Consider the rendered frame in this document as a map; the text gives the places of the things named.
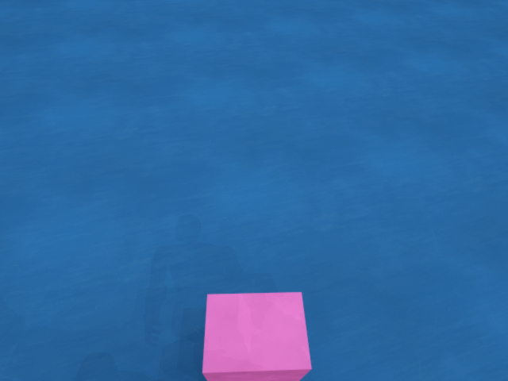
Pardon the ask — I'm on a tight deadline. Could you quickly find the carton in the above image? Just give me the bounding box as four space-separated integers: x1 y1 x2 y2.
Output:
202 292 312 381

